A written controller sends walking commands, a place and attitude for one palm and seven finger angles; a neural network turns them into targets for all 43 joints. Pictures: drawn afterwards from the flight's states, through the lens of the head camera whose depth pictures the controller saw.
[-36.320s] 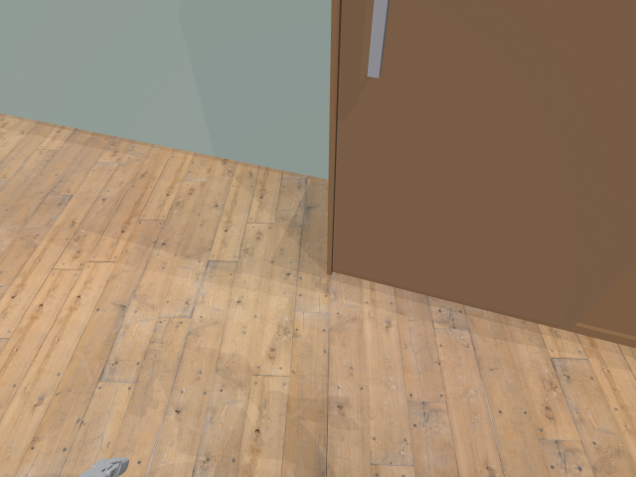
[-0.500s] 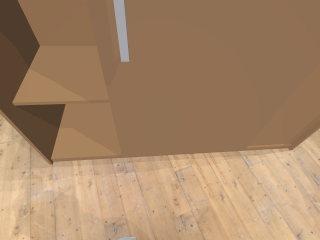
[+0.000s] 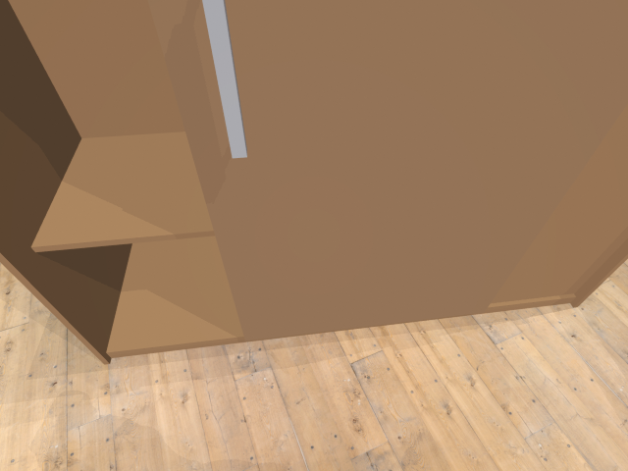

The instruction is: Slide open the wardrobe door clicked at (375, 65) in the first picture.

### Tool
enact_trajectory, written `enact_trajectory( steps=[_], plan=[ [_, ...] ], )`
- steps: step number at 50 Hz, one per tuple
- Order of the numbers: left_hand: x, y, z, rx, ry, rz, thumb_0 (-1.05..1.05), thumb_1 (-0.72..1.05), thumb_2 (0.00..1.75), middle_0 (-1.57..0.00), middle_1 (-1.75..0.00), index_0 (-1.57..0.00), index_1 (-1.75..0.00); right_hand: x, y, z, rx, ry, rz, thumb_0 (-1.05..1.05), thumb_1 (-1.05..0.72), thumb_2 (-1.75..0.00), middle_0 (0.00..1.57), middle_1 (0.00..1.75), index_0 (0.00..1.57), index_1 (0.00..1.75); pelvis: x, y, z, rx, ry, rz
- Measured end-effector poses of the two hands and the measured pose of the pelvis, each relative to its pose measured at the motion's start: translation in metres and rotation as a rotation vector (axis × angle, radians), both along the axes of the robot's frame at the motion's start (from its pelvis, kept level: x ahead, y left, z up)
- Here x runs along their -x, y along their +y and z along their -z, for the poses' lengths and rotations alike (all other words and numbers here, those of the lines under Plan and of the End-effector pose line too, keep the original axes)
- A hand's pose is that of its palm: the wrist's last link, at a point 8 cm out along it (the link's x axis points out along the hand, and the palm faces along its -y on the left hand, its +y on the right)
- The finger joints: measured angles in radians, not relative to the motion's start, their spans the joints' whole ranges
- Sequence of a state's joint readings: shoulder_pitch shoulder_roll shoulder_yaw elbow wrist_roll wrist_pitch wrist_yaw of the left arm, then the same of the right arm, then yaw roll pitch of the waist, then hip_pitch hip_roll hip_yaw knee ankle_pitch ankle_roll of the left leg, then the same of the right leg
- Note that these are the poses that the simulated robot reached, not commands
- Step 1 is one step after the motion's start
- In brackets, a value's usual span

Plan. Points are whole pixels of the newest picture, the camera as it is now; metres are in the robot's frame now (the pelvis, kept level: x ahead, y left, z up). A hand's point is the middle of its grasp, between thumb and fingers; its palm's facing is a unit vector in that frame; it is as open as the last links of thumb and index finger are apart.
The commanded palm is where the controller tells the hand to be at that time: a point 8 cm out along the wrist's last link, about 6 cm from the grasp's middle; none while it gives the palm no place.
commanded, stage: let the arm hang, fingers relaxed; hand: left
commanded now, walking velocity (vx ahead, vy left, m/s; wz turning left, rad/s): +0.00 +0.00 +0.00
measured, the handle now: (226, 65) +0.61 +0.16 +0.22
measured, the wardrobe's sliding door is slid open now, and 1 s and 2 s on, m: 0.45 0.45 0.45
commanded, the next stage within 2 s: look to check the result in 0.16 s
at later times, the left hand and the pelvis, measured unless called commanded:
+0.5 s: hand out of the picture +0.07 +0.21 -0.17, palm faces -0.02 -0.96 -0.28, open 7.4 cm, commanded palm none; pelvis +0.03 -0.01 +0.00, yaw +0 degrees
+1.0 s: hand out of the picture +0.11 +0.20 -0.16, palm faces -0.02 -0.96 -0.29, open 7.4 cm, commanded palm none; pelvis +0.04 -0.02 +0.00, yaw -1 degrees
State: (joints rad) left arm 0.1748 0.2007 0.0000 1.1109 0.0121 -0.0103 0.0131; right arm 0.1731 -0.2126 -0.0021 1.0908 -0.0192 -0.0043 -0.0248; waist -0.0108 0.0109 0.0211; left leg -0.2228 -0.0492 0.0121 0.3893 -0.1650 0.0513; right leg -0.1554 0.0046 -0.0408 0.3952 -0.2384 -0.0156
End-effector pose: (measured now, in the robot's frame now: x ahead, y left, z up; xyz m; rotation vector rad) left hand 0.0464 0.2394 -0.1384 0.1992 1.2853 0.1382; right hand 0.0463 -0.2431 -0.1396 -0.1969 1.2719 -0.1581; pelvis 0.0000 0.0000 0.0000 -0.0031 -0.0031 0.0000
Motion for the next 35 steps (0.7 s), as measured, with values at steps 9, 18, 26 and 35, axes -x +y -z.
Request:
enact_trajectory(
  steps=[9,18,26,35],
  plan=[
    [-0.025,0.003,-0.003,-0.006,-0.027,0.012,0.0,0.91,0.9,-0.2,-0.3,-0.2,-0.3,-0.017,-0.01,-0.005,0.021,-0.007,-0.01,0.0,-0.91,-0.89,0.2,0.3,0.2,0.3,-0.011,-0.001,-0.002,-0.004,0.0,0.001],
    [-0.022,0.016,-0.006,-0.043,0.024,0.002,0.01,0.91,0.9,-0.2,-0.3,-0.2,-0.3,-0.018,-0.021,-0.005,0.039,0.039,-0.006,0.0,-0.91,-0.89,0.2,0.3,0.2,0.3,-0.021,-0.004,-0.003,-0.006,0.003,0.001],
    [-0.022,0.021,-0.008,-0.065,0.05,-0.005,0.01,0.91,0.9,-0.2,-0.3,-0.2,-0.3,-0.025,-0.029,-0.006,0.052,0.05,-0.008,0.0,-0.91,-0.89,0.2,0.3,0.2,0.3,-0.029,-0.007,-0.003,-0.008,0.004,0.002],
    [-0.036,0.017,-0.009,-0.063,0.029,0.005,0.01,0.91,0.9,-0.2,-0.3,-0.2,-0.3,-0.043,-0.036,-0.008,0.059,0.02,-0.016,0.0,-0.91,-0.89,0.2,0.3,0.2,0.3,-0.034,-0.011,-0.004,-0.01,0.004,0.005]
  ],
)
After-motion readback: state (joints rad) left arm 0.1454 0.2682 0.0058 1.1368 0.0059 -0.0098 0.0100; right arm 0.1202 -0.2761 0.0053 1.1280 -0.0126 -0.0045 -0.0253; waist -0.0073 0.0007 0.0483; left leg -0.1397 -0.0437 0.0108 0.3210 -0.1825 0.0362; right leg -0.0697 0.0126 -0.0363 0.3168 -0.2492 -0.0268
